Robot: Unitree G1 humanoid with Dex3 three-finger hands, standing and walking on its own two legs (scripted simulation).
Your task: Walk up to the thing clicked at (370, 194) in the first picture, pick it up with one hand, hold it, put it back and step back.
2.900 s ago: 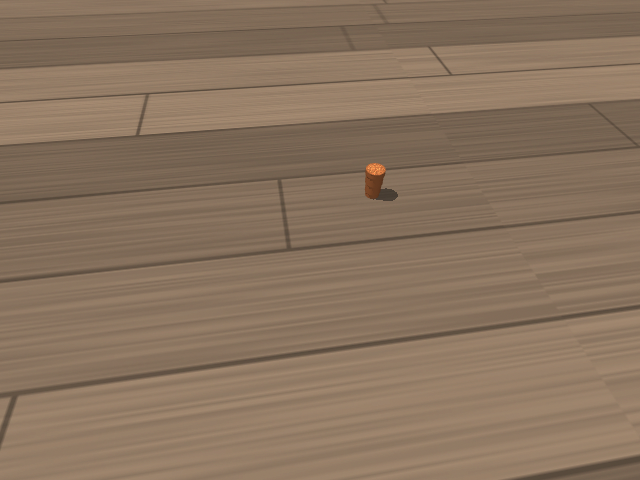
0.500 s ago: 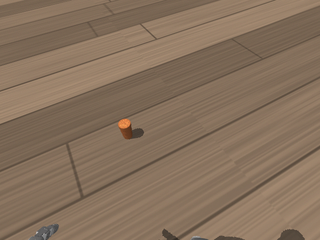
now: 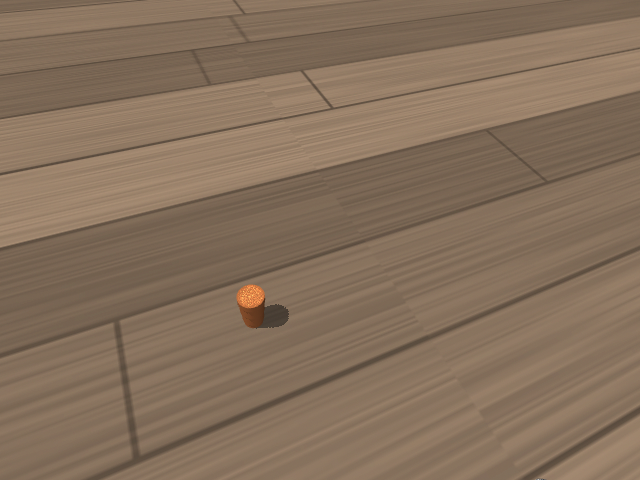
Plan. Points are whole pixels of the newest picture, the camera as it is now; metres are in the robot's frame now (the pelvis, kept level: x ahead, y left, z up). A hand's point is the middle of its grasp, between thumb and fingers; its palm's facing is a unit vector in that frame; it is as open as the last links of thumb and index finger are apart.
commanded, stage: walk up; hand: left
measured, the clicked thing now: (252, 308) +0.75 +0.22 -0.68
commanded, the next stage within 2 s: none
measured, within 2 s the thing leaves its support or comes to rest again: neither
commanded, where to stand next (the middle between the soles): +0.42 +0.01 m, yaw +0 degrees
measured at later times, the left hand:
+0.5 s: hand (144, 415) +0.23 +0.25 -0.11, palm faces -0.01 -0.90 -0.43, open 7.4 cm
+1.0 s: hand (132, 357) +0.33 +0.31 -0.15, palm faces -0.02 -0.94 -0.35, open 7.4 cm
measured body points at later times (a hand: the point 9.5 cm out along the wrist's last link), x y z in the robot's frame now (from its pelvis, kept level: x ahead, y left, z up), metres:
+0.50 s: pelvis +0.16 -0.03 +0.01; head +0.18 -0.07 +0.45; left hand +0.23 +0.29 -0.08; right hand +0.21 -0.35 -0.13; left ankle +0.11 +0.10 -0.67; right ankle +0.23 -0.14 -0.72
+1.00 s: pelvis +0.29 +0.03 +0.01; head +0.32 +0.06 +0.46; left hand +0.33 +0.35 -0.12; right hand +0.39 -0.28 -0.08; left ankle +0.35 +0.14 -0.72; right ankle +0.28 -0.12 -0.66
